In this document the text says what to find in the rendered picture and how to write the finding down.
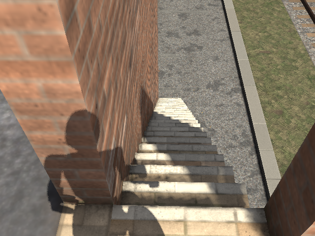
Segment stairs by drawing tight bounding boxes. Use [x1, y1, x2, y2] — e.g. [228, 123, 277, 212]
[120, 97, 250, 208]

